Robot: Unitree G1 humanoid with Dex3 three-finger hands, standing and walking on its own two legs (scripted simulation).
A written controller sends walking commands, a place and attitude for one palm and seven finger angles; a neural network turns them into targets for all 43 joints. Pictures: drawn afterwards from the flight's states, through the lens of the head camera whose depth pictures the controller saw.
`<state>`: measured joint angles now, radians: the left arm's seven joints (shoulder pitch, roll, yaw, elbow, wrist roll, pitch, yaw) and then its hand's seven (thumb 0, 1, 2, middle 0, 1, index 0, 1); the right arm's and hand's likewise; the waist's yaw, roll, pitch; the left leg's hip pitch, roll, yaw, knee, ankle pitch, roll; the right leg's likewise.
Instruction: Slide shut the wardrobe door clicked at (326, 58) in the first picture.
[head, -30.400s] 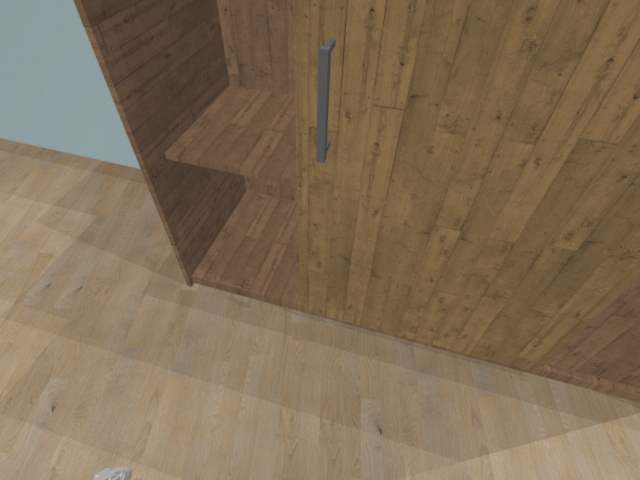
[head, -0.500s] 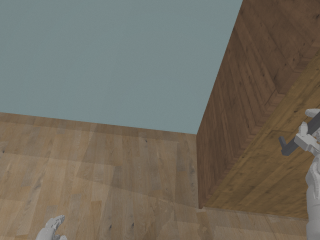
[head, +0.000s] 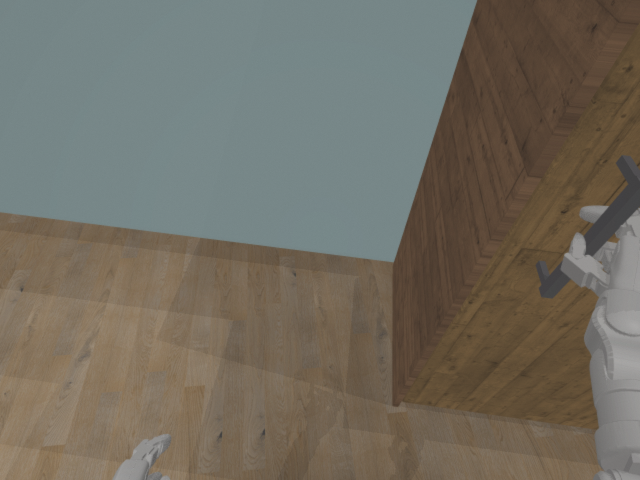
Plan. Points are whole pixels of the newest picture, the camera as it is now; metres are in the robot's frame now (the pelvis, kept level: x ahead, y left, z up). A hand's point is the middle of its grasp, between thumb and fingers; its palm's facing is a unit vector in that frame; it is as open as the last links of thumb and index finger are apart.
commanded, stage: stop walking and hold the door there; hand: right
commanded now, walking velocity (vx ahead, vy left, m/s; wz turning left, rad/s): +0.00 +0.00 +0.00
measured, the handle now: (582, 235) +0.42 -0.33 +0.10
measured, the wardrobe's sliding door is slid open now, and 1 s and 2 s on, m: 0.00 0.00 0.00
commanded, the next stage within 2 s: loosen the grip on the handle in 0.40 s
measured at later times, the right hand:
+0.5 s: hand (569, 259) +0.38 -0.29 +0.10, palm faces +0.49 +0.82 -0.31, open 6.2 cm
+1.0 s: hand (576, 254) +0.38 -0.30 +0.11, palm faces +0.51 +0.81 -0.29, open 13.6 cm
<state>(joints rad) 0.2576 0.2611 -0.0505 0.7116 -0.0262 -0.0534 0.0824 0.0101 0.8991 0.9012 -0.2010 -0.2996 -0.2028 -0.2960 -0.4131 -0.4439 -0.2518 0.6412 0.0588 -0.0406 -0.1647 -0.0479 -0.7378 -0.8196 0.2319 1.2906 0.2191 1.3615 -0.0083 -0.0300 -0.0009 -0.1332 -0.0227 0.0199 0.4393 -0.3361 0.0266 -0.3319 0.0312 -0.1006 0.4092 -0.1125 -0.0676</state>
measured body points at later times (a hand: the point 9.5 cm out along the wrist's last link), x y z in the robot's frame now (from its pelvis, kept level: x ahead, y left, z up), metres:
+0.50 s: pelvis +0.02 +0.01 -0.01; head +0.02 +0.03 +0.44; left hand +0.13 +0.27 -0.12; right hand +0.35 -0.33 +0.12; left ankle -0.07 +0.10 -0.74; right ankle +0.07 -0.08 -0.74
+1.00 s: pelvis -0.01 +0.02 -0.02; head +0.02 +0.02 +0.43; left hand +0.09 +0.30 -0.13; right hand +0.35 -0.34 +0.12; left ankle -0.07 +0.10 -0.74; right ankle +0.07 -0.08 -0.74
